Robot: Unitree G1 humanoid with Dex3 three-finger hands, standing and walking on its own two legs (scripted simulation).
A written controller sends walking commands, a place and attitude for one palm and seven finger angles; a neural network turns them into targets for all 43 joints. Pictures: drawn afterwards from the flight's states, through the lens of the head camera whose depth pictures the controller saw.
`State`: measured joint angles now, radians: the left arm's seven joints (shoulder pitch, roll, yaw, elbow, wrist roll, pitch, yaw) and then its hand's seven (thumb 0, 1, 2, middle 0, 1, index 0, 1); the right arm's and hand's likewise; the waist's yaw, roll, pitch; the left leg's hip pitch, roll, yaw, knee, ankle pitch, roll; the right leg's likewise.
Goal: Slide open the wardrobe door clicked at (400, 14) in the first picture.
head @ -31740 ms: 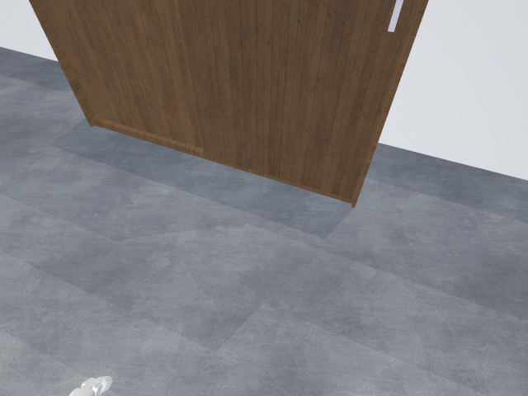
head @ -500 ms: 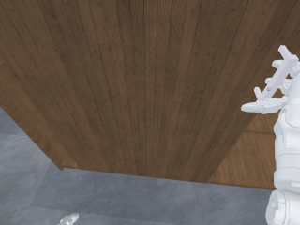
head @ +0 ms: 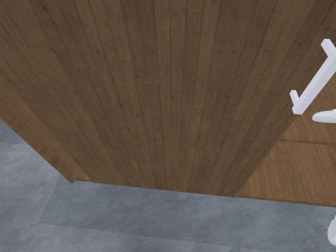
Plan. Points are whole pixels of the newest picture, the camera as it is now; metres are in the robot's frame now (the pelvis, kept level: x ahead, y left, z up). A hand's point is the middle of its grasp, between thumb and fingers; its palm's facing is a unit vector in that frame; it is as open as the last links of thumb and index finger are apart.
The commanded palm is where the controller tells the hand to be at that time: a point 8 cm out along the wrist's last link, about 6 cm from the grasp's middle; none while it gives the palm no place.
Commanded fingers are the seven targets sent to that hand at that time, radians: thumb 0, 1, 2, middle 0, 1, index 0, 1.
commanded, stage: slip the hand off the handle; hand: right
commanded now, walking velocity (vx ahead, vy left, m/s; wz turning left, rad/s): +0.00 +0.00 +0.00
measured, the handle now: (311, 79) +0.47 -0.25 +0.18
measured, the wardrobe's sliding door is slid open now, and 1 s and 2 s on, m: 0.67 0.67 0.67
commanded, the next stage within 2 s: draw the hand back to the body in 0.62 s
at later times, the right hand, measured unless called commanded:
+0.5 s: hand out of the picture +0.33 -0.33 +0.16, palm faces +0.44 +0.88 -0.16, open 14.7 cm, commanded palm +0.29 -0.36 +0.17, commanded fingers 0.00 0.55 -0.20 0.25 1.15 0.25 1.15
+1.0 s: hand out of the picture +0.28 -0.28 +0.18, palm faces +0.09 +1.00 -0.03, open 14.7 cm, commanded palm +0.23 -0.34 +0.17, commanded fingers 0.00 0.55 -0.20 0.25 1.15 0.25 1.15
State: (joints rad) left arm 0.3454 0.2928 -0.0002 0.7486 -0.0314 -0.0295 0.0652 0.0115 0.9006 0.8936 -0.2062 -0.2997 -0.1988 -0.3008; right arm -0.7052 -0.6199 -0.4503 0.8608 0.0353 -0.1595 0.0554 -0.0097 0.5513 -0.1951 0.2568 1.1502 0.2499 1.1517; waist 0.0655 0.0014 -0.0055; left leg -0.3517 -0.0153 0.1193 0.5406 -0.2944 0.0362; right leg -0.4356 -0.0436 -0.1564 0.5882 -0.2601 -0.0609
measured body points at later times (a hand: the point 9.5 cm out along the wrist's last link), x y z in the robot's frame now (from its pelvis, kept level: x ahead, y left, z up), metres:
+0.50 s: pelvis +0.00 -0.01 +0.01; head +0.01 -0.01 +0.46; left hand +0.17 +0.23 -0.09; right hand +0.30 -0.37 +0.17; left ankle -0.01 +0.09 -0.73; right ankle +0.03 -0.08 -0.73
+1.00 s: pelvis -0.01 +0.01 +0.01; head -0.03 +0.02 +0.46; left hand +0.16 +0.25 -0.07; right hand +0.27 -0.34 +0.18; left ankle -0.01 +0.10 -0.73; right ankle +0.03 -0.08 -0.73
